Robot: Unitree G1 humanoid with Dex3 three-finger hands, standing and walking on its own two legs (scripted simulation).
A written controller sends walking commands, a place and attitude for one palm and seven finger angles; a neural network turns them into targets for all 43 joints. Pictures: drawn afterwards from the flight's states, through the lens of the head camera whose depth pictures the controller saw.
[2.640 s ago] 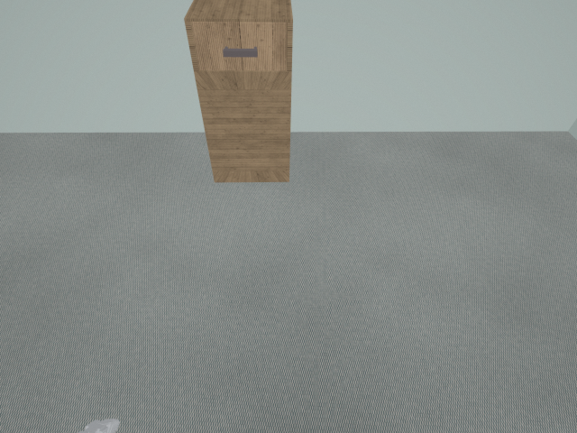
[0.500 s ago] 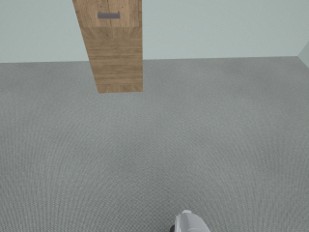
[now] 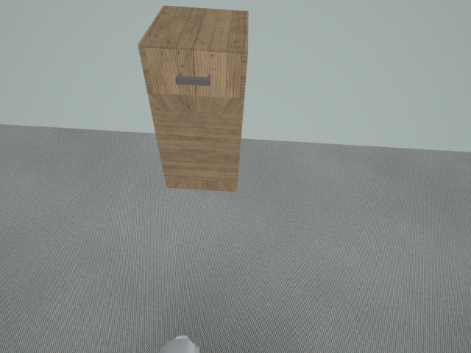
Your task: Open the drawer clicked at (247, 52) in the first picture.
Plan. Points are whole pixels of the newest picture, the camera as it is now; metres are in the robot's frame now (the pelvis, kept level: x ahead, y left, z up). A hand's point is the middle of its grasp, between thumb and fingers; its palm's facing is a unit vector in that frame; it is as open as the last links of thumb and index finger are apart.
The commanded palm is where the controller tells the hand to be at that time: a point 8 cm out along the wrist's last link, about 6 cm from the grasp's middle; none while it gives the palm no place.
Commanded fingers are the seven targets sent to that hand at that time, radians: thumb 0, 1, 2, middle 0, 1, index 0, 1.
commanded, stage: walk to a spot facing it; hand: left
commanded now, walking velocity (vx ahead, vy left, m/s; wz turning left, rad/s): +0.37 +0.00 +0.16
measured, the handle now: (193, 78) +1.05 +0.24 -0.07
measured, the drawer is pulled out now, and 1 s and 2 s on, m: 0.00 0.00 0.00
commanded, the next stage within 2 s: take the last steps up to it in 0.22 s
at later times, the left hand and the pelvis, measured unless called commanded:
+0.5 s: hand (143, 300) +0.26 +0.22 -0.17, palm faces +0.01 -0.98 -0.18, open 7.3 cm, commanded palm none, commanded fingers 0.00 0.90 0.90 -0.20 -0.30 -0.20 -0.30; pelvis +0.20 +0.04 +0.00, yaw -3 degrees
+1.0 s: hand (172, 275) +0.32 +0.17 -0.17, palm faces +0.11 -0.98 -0.14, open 7.3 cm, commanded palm none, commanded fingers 0.00 0.90 0.90 -0.20 -0.30 -0.20 -0.30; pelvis +0.35 +0.01 +0.00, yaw +1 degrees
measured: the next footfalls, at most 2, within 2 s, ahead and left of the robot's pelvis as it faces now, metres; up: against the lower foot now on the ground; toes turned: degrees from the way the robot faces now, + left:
left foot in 0.12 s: +0.18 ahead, +0.13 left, +0.00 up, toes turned +11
right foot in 0.62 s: +0.37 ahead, -0.11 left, +0.00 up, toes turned -12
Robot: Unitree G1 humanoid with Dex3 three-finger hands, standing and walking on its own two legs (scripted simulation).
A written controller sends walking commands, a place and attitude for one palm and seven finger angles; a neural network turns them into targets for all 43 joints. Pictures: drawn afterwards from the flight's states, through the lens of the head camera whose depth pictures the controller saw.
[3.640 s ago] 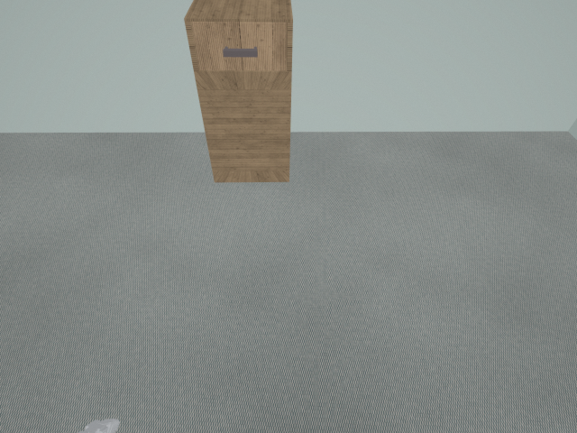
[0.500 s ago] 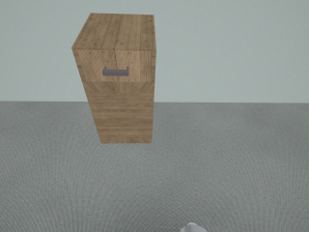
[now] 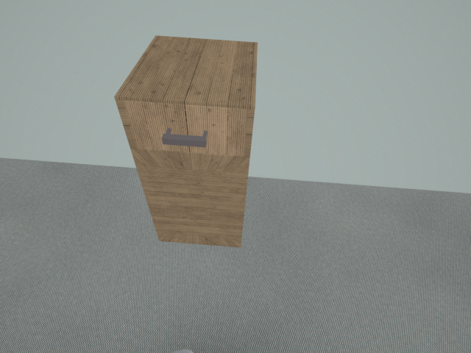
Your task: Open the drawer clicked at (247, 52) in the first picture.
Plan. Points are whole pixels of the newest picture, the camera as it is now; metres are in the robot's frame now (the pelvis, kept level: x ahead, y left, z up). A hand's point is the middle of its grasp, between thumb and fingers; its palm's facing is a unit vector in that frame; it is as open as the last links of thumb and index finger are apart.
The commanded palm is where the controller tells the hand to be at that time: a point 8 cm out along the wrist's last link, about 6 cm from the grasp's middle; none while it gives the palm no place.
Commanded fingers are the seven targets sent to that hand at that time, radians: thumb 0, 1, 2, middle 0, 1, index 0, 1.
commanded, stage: take the last steps up to it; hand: left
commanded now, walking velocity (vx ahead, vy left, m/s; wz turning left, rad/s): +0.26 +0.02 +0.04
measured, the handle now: (185, 136) +0.71 +0.21 -0.08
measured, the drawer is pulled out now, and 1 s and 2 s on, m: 0.00 0.00 0.00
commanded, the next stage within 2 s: come to a stop and stand still in 0.30 s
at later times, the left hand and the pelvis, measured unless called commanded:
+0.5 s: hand (150, 312) +0.23 +0.20 -0.17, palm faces +0.01 -0.98 -0.22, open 7.3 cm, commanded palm none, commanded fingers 0.00 0.90 0.90 -0.20 -0.30 -0.20 -0.30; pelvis +0.15 +0.02 -0.01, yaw +0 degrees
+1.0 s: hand (126, 341) +0.18 +0.24 -0.19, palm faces +0.10 -0.97 -0.20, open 7.3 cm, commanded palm none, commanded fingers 0.00 0.90 0.90 -0.20 -0.30 -0.20 -0.30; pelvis +0.13 +0.04 -0.01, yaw +1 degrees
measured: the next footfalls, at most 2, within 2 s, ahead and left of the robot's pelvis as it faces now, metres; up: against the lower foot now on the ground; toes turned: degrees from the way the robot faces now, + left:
left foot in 0.08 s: +0.12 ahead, +0.13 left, +0.00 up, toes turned +10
right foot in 0.52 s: +0.28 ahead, -0.10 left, +0.00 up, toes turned -7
